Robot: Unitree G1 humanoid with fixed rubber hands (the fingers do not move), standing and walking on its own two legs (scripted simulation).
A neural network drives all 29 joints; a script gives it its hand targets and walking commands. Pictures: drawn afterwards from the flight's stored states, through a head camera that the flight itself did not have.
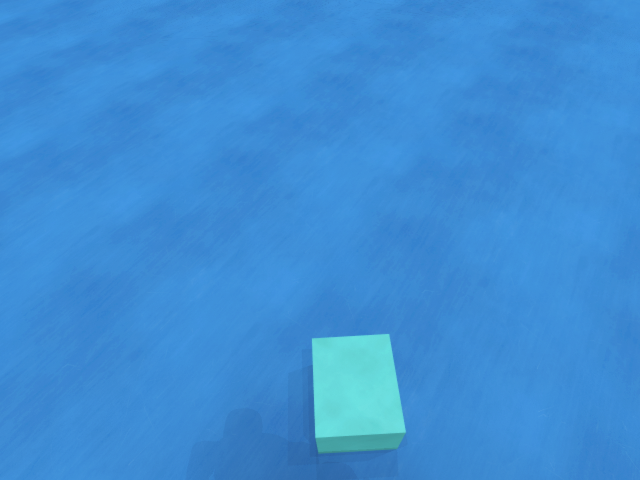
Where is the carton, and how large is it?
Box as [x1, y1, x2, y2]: [312, 334, 405, 453]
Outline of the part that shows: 388,334 312,338 315,438 318,453 396,448 398,446 405,430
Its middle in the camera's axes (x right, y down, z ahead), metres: +0.10 +0.44 +1.13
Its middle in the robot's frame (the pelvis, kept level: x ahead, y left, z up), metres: +0.44 -0.05 -0.68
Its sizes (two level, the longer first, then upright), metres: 0.266 0.226 0.190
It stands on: the floor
